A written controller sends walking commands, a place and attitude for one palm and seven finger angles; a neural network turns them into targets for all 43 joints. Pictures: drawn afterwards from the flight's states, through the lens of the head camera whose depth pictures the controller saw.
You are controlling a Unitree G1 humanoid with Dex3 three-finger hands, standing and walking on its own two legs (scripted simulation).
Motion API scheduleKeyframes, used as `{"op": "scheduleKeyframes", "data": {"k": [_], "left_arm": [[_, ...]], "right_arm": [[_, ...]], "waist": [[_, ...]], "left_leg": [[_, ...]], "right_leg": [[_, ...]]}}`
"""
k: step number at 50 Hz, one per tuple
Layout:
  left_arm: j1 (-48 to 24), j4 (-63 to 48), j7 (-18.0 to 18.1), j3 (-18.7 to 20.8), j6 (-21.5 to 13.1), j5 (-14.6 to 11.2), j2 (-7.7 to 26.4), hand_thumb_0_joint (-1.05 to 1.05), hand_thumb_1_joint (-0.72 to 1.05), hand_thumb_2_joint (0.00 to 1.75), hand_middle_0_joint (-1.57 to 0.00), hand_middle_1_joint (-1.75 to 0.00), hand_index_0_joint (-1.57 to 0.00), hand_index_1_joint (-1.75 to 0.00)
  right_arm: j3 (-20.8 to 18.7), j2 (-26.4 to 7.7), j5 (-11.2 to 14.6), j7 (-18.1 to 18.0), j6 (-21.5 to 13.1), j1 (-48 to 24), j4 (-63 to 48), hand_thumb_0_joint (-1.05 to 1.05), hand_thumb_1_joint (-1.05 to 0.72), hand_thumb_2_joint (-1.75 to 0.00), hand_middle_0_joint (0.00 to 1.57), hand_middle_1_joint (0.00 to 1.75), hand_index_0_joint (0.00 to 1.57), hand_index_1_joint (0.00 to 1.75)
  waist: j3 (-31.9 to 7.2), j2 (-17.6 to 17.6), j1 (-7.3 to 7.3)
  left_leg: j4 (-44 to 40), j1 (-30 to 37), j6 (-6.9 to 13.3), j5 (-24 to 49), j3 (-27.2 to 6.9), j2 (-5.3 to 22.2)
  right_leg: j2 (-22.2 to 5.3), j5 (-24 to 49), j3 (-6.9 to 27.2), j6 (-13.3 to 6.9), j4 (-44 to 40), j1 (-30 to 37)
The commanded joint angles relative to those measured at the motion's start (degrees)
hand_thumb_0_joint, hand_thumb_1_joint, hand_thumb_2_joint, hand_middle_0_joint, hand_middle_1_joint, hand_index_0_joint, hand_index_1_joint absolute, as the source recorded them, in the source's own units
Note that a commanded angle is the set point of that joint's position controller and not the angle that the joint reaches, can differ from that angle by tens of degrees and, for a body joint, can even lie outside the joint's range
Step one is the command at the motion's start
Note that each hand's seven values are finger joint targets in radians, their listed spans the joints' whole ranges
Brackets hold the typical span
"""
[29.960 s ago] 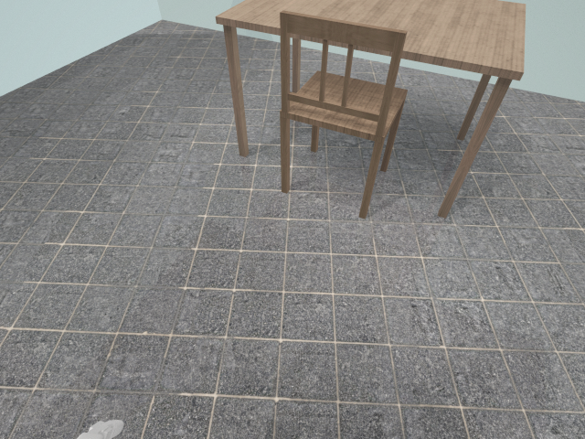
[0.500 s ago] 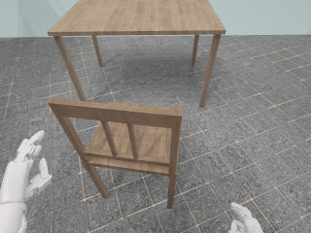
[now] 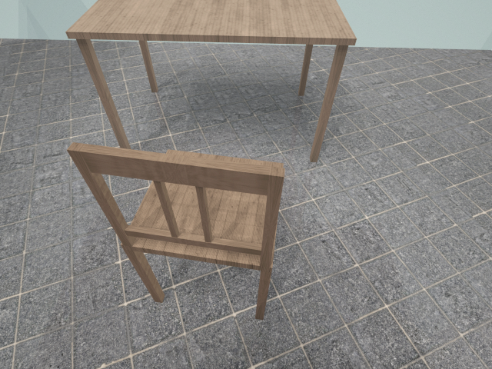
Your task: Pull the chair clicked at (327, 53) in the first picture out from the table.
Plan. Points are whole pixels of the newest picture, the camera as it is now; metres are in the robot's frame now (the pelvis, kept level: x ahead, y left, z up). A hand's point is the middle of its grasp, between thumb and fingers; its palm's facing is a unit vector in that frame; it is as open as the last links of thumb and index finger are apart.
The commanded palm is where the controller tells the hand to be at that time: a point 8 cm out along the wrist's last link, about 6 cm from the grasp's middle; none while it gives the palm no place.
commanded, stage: let the arm hang, fingers relaxed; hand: left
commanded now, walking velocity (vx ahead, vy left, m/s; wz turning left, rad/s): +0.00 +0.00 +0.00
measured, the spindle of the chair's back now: (167, 209) +0.47 +0.22 -0.11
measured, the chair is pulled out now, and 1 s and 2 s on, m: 0.70 0.70 0.70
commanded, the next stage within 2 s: look to check the result in 0.52 s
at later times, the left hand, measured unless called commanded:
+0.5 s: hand out of the picture +0.00 +0.14 -0.17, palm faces +0.04 -0.99 -0.16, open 7.3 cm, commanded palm none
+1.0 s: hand out of the picture +0.01 +0.14 -0.17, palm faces +0.05 -0.98 -0.17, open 7.4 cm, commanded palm none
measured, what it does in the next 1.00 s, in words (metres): stands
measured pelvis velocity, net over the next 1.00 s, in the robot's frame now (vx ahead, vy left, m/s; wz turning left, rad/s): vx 0.02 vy -0.02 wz -0.01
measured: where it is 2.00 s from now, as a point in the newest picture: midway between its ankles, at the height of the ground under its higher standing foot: outside the picture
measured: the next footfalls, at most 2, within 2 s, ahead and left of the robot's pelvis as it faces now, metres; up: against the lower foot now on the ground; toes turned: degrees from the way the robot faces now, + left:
none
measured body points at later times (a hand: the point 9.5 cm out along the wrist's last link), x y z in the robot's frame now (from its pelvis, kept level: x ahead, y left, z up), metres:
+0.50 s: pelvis +0.01 -0.01 +0.00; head +0.02 -0.02 +0.45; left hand +0.00 +0.20 -0.16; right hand -0.02 -0.21 -0.16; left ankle +0.05 +0.13 -0.74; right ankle +0.02 -0.13 -0.74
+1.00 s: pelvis +0.02 -0.02 +0.00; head +0.03 -0.02 +0.45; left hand +0.01 +0.19 -0.16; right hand +0.00 -0.22 -0.16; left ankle +0.05 +0.13 -0.74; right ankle +0.02 -0.13 -0.74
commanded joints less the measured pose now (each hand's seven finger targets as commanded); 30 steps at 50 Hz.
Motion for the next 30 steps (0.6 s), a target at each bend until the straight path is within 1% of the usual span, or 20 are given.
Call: {"op": "scheduleKeyframes", "data": {"k": [1,2,3,6,7,10,11,12,14,16,17,18,20,21,22,23,25,26,28,30], "left_arm": [[0.73,-2.25,0.52,0.17,-2.03,-0.20,3.69,0.00,0.90,0.90,-0.20,-0.30,-0.20,-0.30],[1.05,-1.65,0.55,-0.01,-2.01,-0.27,3.42,0.00,0.90,0.90,-0.20,-0.30,-0.20,-0.30],[1.17,-1.36,0.63,0.00,-2.02,-0.26,3.48,0.00,0.90,0.90,-0.20,-0.30,-0.20,-0.30],[1.96,-0.43,0.86,-0.12,-2.18,-0.37,2.60,0.00,0.90,0.90,-0.20,-0.30,-0.20,-0.30],[2.08,-0.06,0.87,-0.26,-2.22,-0.40,2.56,0.00,0.90,0.90,-0.20,-0.30,-0.20,-0.30],[1.92,0.25,1.12,-0.18,-2.35,-0.42,1.70,0.00,0.90,0.90,-0.20,-0.30,-0.20,-0.30],[1.86,0.25,1.16,-0.08,-2.33,-0.41,1.37,0.00,0.90,0.90,-0.20,-0.30,-0.20,-0.30],[1.78,0.51,1.15,-0.21,-2.27,-0.39,1.37,0.00,0.90,0.90,-0.20,-0.30,-0.20,-0.30],[1.71,0.46,1.26,-0.07,-2.37,-0.33,0.89,0.00,0.90,0.90,-0.20,-0.30,-0.20,-0.30],[1.65,0.46,1.32,0.11,-2.40,-0.34,0.18,0.00,0.90,0.90,-0.20,-0.30,-0.20,-0.30],[1.49,0.65,1.30,0.00,-2.31,-0.27,0.23,0.00,0.90,0.90,-0.20,-0.30,-0.20,-0.30],[1.65,1.00,1.36,0.02,-2.34,-0.31,0.04,0.00,0.90,0.90,-0.20,-0.30,-0.20,-0.30],[1.48,1.04,1.35,0.11,-2.44,-0.31,-0.19,0.00,0.90,0.90,-0.20,-0.30,-0.20,-0.30],[1.23,0.92,1.30,0.17,-2.50,-0.31,-0.31,0.00,0.90,0.90,-0.20,-0.30,-0.20,-0.30],[0.99,1.01,1.28,0.09,-2.39,-0.30,-0.37,0.00,0.90,0.90,-0.20,-0.30,-0.20,-0.30],[1.35,0.93,1.30,0.20,-2.43,-0.26,-0.28,0.00,0.90,0.90,-0.20,-0.30,-0.20,-0.30],[1.25,0.88,1.29,0.33,-2.62,-0.27,-0.46,0.00,0.90,0.90,-0.20,-0.30,-0.20,-0.30],[0.96,0.85,1.28,0.29,-2.66,-0.32,-0.58,0.00,0.90,0.90,-0.20,-0.30,-0.20,-0.30],[0.69,0.74,1.28,0.27,-2.59,-0.30,-0.51,0.00,0.90,0.90,-0.20,-0.30,-0.20,-0.30],[0.69,0.86,1.28,0.29,-2.66,-0.36,-0.58,0.00,0.90,0.90,-0.20,-0.30,-0.20,-0.30]], "right_arm": [[-0.37,-3.67,0.31,-0.29,-1.47,4.46,-1.44,0.00,-0.90,-0.90,0.20,0.30,0.20,0.30],[-0.31,-3.33,0.34,-0.37,-1.45,3.96,-0.76,0.00,-0.90,-0.90,0.20,0.30,0.20,0.30],[-0.14,-3.06,0.33,-0.38,-1.63,4.45,-0.55,0.00,-0.90,-0.90,0.20,0.30,0.20,0.30],[0.09,-2.21,0.51,-0.52,-1.89,4.79,0.53,0.00,-0.90,-0.90,0.20,0.30,0.20,0.30],[0.10,-1.92,0.61,-0.57,-1.85,4.43,0.88,0.00,-0.90,-0.90,0.20,0.30,0.20,0.30],[0.21,-0.86,0.55,-0.66,-1.91,5.02,1.59,0.00,-0.90,-0.90,0.20,0.30,0.20,0.30],[0.23,-0.52,0.55,-0.69,-1.95,5.12,1.76,0.00,-0.90,-0.90,0.20,0.30,0.20,0.30],[0.20,-0.38,0.61,-0.77,-1.84,4.42,2.01,0.00,-0.90,-0.90,0.20,0.30,0.20,0.30],[0.25,0.04,0.55,-0.79,-1.97,4.78,2.14,0.00,-0.90,-0.90,0.20,0.30,0.20,0.30],[0.14,0.49,0.55,-0.91,-2.09,4.54,2.36,0.00,-0.90,-0.90,0.20,0.30,0.20,0.30],[0.16,0.67,0.61,-0.99,-1.97,3.86,2.49,0.00,-0.90,-0.90,0.20,0.30,0.20,0.30],[0.18,0.82,0.57,-1.04,-1.99,3.70,2.45,0.00,-0.90,-0.90,0.20,0.30,0.20,0.30],[0.12,1.00,0.56,-1.08,-1.94,3.94,2.42,0.00,-0.90,-0.90,0.20,0.30,0.20,0.30],[0.09,0.92,0.55,-1.10,-2.01,4.21,2.46,0.00,-0.90,-0.90,0.20,0.30,0.20,0.30],[0.02,1.14,0.63,-1.22,-1.86,3.46,2.62,0.00,-0.90,-0.90,0.20,0.30,0.20,0.30],[0.06,0.86,0.59,-1.18,-2.00,3.73,2.49,0.00,-0.90,-0.90,0.20,0.30,0.20,0.30],[0.02,0.72,0.62,-1.19,-2.14,3.66,2.46,0.00,-0.90,-0.90,0.20,0.30,0.20,0.30],[-0.02,0.64,0.62,-1.23,-2.12,3.36,2.48,0.00,-0.90,-0.90,0.20,0.30,0.20,0.30],[-0.04,0.48,0.63,-1.28,-2.13,3.12,2.54,0.00,-0.90,-0.90,0.20,0.30,0.20,0.30],[0.03,0.34,0.67,-1.30,-2.21,2.93,2.70,0.00,-0.90,-0.90,0.20,0.30,0.20,0.30]], "waist": [[2.37,-3.36,-0.50],[3.66,-1.33,-0.17],[3.57,-1.05,-0.26],[2.90,-2.41,0.07],[4.12,-2.34,0.35],[3.38,-2.82,-0.01],[3.32,-2.36,0.07],[5.01,-1.60,0.34],[4.08,-1.52,0.10],[3.53,0.00,0.20],[5.62,1.28,0.41],[5.22,1.59,0.43],[3.99,-0.23,0.11],[3.48,0.05,0.01],[5.46,0.82,0.20],[3.81,1.22,0.10],[1.68,-0.35,0.06],[1.60,-1.03,-0.03],[2.64,0.02,-0.06],[1.82,-0.67,0.01]], "left_leg": [[-6.73,-0.91,3.28,-8.32,-3.88,2.66],[-7.16,-1.08,3.38,-8.19,-3.73,2.60],[-7.44,-1.75,3.31,-7.89,-4.03,2.74],[-7.19,-1.53,3.31,-5.24,-3.73,2.89],[-7.27,-1.91,3.37,-4.80,-3.53,2.74],[-6.44,-0.62,3.04,-3.27,-2.93,2.62],[-6.55,-0.71,3.07,-3.15,-2.99,2.61],[-7.08,-1.24,3.17,-3.69,-2.97,2.65],[-6.80,-1.16,2.96,-3.29,-2.87,2.66],[-7.12,-0.76,2.96,-2.99,-3.09,2.78],[-7.65,-1.80,3.08,-3.31,-3.06,2.83],[-7.49,-1.64,2.93,-3.18,-3.00,2.87],[-6.91,-0.81,2.83,-3.21,-2.77,2.71],[-6.79,-0.46,2.80,-2.36,-2.70,2.70],[-7.23,-0.85,2.96,-2.72,-2.64,2.83],[-6.89,-0.37,2.92,-1.90,-2.79,2.97],[-6.43,0.86,2.87,-0.36,-2.81,2.98],[-6.09,1.51,2.76,0.12,-2.53,3.02],[-6.46,1.32,2.78,0.66,-2.53,3.25],[-6.41,1.92,2.80,1.21,-2.71,3.28]], "right_leg": [[-3.51,-10.35,5.34,-3.89,-7.90,-3.94],[-3.20,-9.97,5.29,-4.10,-8.19,-4.34],[-3.23,-9.27,5.29,-3.92,-7.49,-3.83],[-3.29,-6.49,5.03,-3.83,-6.70,-2.55],[-3.11,-6.20,4.91,-3.94,-7.15,-2.60],[-3.48,-6.01,5.16,-3.99,-6.83,-3.05],[-3.46,-5.78,4.97,-3.93,-6.69,-2.83],[-3.05,-5.95,4.97,-4.02,-7.20,-3.35],[-3.22,-5.23,5.08,-3.91,-6.57,-2.86],[-3.03,-4.18,4.92,-3.87,-6.19,-2.42],[-2.71,-3.83,4.58,-3.89,-6.67,-2.63],[-2.82,-3.55,5.05,-3.85,-6.43,-2.53],[-3.02,-3.60,4.99,-3.92,-6.62,-2.11],[-3.07,-3.08,5.10,-3.93,-6.53,-1.84],[-2.74,-3.24,4.87,-4.04,-7.13,-2.63],[-3.01,-2.44,4.85,-3.89,-6.68,-1.83],[-3.18,-1.21,4.83,-3.85,-6.37,-0.79],[-3.23,-1.08,4.91,-3.91,-6.49,-1.09],[-3.08,-0.56,4.65,-3.89,-6.51,-1.37],[-3.14,-0.27,4.73,-3.89,-6.44,-0.88]]}}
